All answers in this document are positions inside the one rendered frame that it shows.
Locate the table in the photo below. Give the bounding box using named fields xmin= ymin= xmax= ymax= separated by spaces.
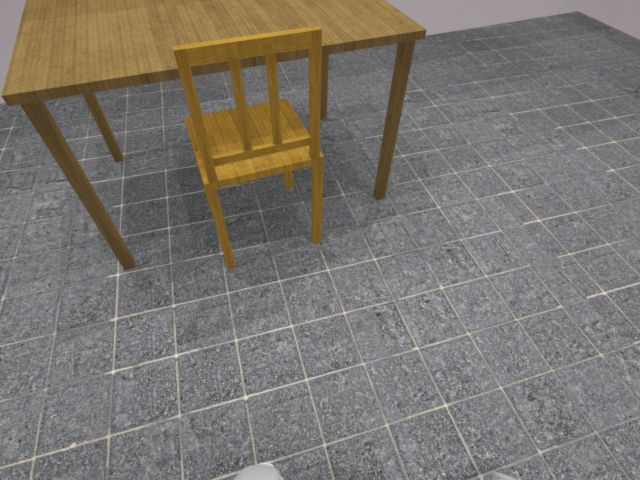
xmin=1 ymin=0 xmax=426 ymax=270

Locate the chair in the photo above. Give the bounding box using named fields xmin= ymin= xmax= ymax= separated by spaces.
xmin=172 ymin=26 xmax=324 ymax=270

